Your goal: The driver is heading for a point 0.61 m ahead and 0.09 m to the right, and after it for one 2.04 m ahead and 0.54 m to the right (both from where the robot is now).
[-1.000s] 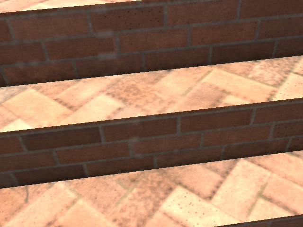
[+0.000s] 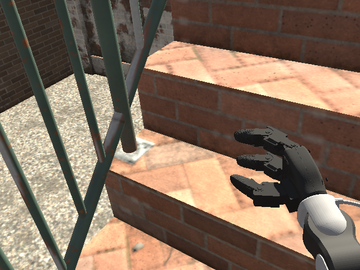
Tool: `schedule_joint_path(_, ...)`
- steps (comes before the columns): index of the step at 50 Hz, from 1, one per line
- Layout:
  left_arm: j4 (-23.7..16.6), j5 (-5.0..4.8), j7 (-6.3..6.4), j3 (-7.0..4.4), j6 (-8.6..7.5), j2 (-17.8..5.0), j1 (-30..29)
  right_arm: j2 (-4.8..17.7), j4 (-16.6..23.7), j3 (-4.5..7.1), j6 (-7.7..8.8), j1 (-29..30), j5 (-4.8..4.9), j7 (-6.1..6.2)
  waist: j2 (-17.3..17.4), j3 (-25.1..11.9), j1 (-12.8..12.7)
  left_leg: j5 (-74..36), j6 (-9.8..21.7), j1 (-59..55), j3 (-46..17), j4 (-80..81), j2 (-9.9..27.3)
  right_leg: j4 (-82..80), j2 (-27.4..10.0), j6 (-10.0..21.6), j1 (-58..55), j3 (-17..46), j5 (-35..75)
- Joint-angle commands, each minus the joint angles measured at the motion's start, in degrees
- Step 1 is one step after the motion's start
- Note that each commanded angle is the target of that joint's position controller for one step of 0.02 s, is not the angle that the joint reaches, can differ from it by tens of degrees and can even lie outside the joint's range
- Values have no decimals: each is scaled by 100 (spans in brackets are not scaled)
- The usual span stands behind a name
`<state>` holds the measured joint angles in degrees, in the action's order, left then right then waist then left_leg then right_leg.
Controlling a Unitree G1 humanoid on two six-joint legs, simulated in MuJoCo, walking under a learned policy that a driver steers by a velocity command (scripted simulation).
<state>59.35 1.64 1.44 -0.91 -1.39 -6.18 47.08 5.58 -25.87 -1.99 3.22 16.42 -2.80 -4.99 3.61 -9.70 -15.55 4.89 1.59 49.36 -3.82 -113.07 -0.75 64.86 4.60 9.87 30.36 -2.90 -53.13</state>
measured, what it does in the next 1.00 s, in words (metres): goes down, backwards: left foot 0.24 m lower, then right foot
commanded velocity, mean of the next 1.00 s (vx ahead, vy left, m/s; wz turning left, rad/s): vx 0.33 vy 0.00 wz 0.03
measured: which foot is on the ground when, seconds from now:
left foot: up 0.00-0.44, down 0.46-0.94, up 0.96-1.00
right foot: down 0.00-0.42, up 0.44-0.92, down 0.94-1.00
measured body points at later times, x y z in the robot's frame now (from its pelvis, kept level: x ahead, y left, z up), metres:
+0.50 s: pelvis -0.09 +0.09 -0.15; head -0.09 +0.10 +0.30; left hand +0.27 +0.18 -0.07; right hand -0.27 -0.13 -0.28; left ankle -0.11 +0.16 -0.89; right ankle -0.07 -0.05 -0.60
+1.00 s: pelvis -0.13 +0.06 -0.17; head -0.14 +0.05 +0.28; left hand -0.08 +0.31 -0.31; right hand -0.03 -0.20 -0.30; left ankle -0.14 +0.17 -0.83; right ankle -0.16 -0.04 -0.89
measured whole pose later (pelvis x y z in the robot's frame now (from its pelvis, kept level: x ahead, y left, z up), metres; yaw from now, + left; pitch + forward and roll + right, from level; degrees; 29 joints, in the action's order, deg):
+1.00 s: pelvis -0.13 +0.06 -0.17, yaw -2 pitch +3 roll -3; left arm 56.4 2.7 0.4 -1.5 -0.1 -12.3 16.3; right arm 13.4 -49.5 1.6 0.0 -13.0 2.0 1.5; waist 4.4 -5.7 -1.2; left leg 21.3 5.1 33.5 -0.6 -64.5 2.9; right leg 35.2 2.3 4.3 17.2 -6.9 -22.2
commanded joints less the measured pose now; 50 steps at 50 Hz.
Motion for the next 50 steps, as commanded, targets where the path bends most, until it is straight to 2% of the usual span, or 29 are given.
schedule_joint_path(1, -1561, -105, 159, -191, -626, -942, -2564, 896, -388, 512, -417, -791, -27, 389, 358, 2034, 1193, -957, -141, 795, 218, 61, 304, -4044, -1297, 21, 1100, 3457, 754)
schedule_joint_path(2, -1303, 230, 214, 125, -482, -566, -1030, 399, 230, 221, -376, 553, 394, 330, 525, 1534, 606, 6, -208, 969, 561, 284, 168, -3890, -1368, -135, -13, 2268, 2753)
schedule_joint_path(3, -1380, 480, 258, 112, -348, -446, -1327, 231, 226, 284, -413, -19, 495, 269, 436, 1107, 1193, -491, -526, 1085, 641, 512, 63, -3027, -1559, 11, -837, 2257, 3855)
schedule_joint_path(6, -1895, 530, 350, 39, -259, -1017, -1845, 796, -180, 535, -510, -959, 561, 542, -713, 244, 1467, -824, -885, 772, 528, 1256, 174, -3030, -1736, 127, -1537, 1540, 3215)
schedule_joint_path(9, -2357, 490, 300, 38, -264, -935, -2236, 1021, -279, 662, -605, -1104, 368, 653, -766, 407, 1306, -380, -975, 637, 675, 1625, 71, -3169, -1956, 198, -1424, 1307, 2243)
schedule_joint_path(10, -2363, 320, -257, 517, -133, -93, -2679, 1352, -1421, 627, -496, -1880, -385, 502, -1045, 869, 1306, 43, 169, 673, -55, 955, -215, -1758, -1263, -224, 697, 218, 2759)
schedule_joint_path(11, -2546, 119, -572, 707, 39, -12, -3423, 1672, -1821, 731, -618, -2760, -730, 494, -1100, 586, 1633, -83, 348, 590, 257, 899, -308, -1810, -1343, -65, 1173, 437, 2793)
schedule_joint_path(13, -3109, -259, -700, 759, 43, -523, -4865, 1766, -2510, 757, -582, -4330, -777, 290, -733, -106, 2180, -679, 314, -401, 876, 921, -369, -1203, -1060, -260, 1789, -17, 2776)
schedule_joint_path(14, -2920, 166, 24, 5, -521, -1101, -5253, 707, -1382, 573, -604, -3404, 165, 474, -140, 498, 2728, -1433, -56, -794, 1539, 1916, -122, -1532, -2055, -194, 832, 1268, 1246)
schedule_joint_path(16, -2754, 285, 277, 36, -672, -888, -4397, 776, -1489, 579, -476, -3515, -183, 638, -403, 147, 2211, -760, -44, -607, 1175, 2801, 193, -1182, -2179, -206, -282, 1637, 771)
schedule_joint_path(17, -3268, 349, 46, 430, -581, -342, -5371, 767, -1872, 407, -410, -4423, 513, 596, -1720, -594, 2419, 347, -9, -1303, 462, 4440, 901, -930, -2309, -354, -129, 1224, 1585)
schedule_joint_path(18, -3507, 288, -51, 491, -504, -57, -5646, 840, -2127, 421, -401, -4794, 438, 598, -1722, -616, 2354, 502, 133, -2383, 984, 5758, 880, -308, -2104, -540, 254, 735, 1943)
schedule_joint_path(20, -3482, -192, -48, 594, -242, 82, -5060, 495, -2580, 303, -442, -4575, 59, 411, -828, 195, 1766, -1260, 475, -2873, 2311, 9363, 656, 1130, -1840, -746, 371, -115, 2166)
schedule_joint_path(22, -3587, -715, -101, 705, -69, 474, -4967, -37, -3024, 15, -451, -4479, 4, 328, 186, 1086, 1144, -2098, 910, -2749, 1945, 10914, 934, 4104, -1464, -682, 1347, -683, 1639)
schedule_joint_path(23, -3613, -762, -220, 725, 3, 732, -5020, -70, -2872, -147, -344, -4070, -186, 296, 415, 1102, 817, -1871, 636, -2986, 1548, 10395, 896, 6344, -1386, -630, 2294, -480, 1521)
schedule_joint_path(24, -3778, -493, -398, 769, -142, 1202, -5344, 560, -2542, -144, -201, -3689, -473, 242, 676, 684, 565, -5866, -117, -3745, 350, 7991, 1079, 7862, -1086, -888, 3701, 330, 1475)
schedule_joint_path(25, -3418, -450, -551, 684, -396, 521, -4679, 1848, -2189, 319, -217, -4166, -205, 269, 275, 327, 957, -6697, 207, -4187, -702, 8008, 1758, 8358, -561, -1140, 4379, 614, 2947)
schedule_joint_path(26, -3525, -473, -537, 803, -390, 433, -5500, 2945, -2183, 672, -147, -4975, 71, 426, 586, -22, 1749, -3552, 992, -4451, -3013, 9211, 2690, 7479, -1217, -1279, 5003, 850, 3246)
schedule_joint_path(27, -3758, -659, -356, 710, -192, 129, -6314, 2748, -2165, 606, -71, -4960, -58, 649, -66, 296, 1943, 74, 1411, -4388, -4023, 10107, 3278, 6999, -1471, -1393, 5525, 1612, 3772)
schedule_joint_path(28, -3456, -641, -220, 460, -17, -444, -6525, 1910, -2160, 395, -20, -4652, -177, 843, -1345, 749, 2005, 2415, 1349, -4550, -3525, 10308, 3108, 6427, -1333, -1406, 5470, 1706, 4706)
schedule_joint_path(33, -2235, -266, 70, 174, 225, -301, -5571, 802, -2437, 159, -64, -4831, -12, 869, 195, 740, 2194, 1631, 793, -4508, -1107, 9980, 1937, 5074, -844, -1291, 3686, 887, 5818)
schedule_joint_path(36, -1732, -186, -80, 155, 135, 112, -5051, 268, -2500, 134, -160, -4491, 30, 905, 73, 710, 2008, 1199, 659, -4396, 107, 9520, 1561, 3738, -831, -1080, 2950, 818, 5907)
schedule_joint_path(38, -1496, -62, -151, 250, 177, 319, -4969, 162, -2317, 120, -237, -3558, 118, 942, 227, 510, 1651, 960, 476, -2946, 1043, 9744, 1209, 1072, -882, -1055, 573, -70, 5887)
schedule_joint_path(41, -1127, -201, 3, 95, 345, -258, -4363, 1130, -2330, 383, -360, -3417, 121, 939, 1280, 784, 1507, 1554, 1255, -3094, 360, 10464, 1581, 104, -505, -844, -152, -632, 3530)
schedule_joint_path(45, -687, -31, -68, -14, 306, -482, -3673, 836, -2272, 370, -522, -3477, 464, 964, 424, 1518, 1624, 2729, 1275, -3238, -85, 9399, 1478, -4139, -478, -154, -686, -589, 2804)
schedule_joint_path(47, -177, 102, -138, 32, 208, -488, -2556, 602, -1934, 311, -419, -2896, 580, 804, -545, 1130, 1451, 2034, 1047, -1510, 297, 6714, 1049, -4651, -1146, 9, -2333, 690, 3891)
schedule_joint_path(48, 20, 177, -138, 20, 143, -686, -1756, -130, -1624, 53, -252, -1995, 577, 584, -1800, 741, 1066, 1880, 646, 575, 637, 4035, 403, -4250, -1747, 59, -3619, 1758, 5427)
schedule_joint_path(49, -250, 284, -134, -247, -17, -1618, -1580, -128, -1926, 46, -131, -2834, 522, 473, -2439, 181, 985, 2077, 314, 1151, -176, 2601, -82, -5027, -2663, 1239, -3604, 3891, 2601)
schedule_joint_path(50, -433, 79, -79, -224, -83, -1474, -2219, 275, -1994, 147, -41, -2873, 443, 364, -1589, 632, 1389, 1599, 26, 1718, -851, 1734, 97, -5508, -2775, 1321, -3022, 4488, 499)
